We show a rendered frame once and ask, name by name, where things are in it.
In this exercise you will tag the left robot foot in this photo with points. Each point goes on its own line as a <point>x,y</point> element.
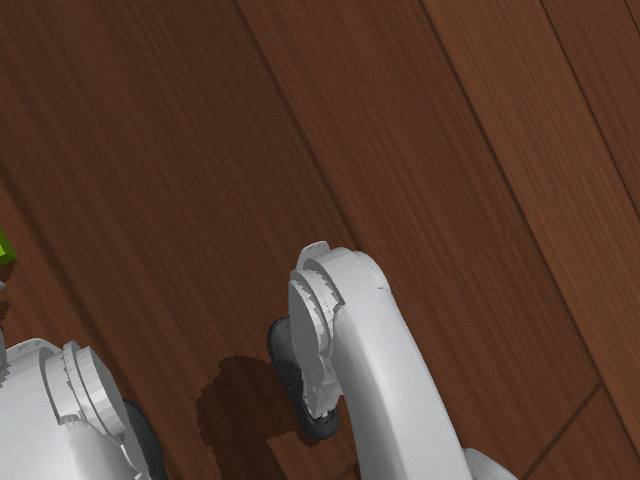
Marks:
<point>147,439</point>

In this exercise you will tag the right robot hand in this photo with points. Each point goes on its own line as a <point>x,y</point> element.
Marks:
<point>484,468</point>

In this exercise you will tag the small box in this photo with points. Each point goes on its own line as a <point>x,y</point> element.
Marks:
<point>7,253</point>

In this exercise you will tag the right robot foot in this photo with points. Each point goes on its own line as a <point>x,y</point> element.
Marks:
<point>290,377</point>

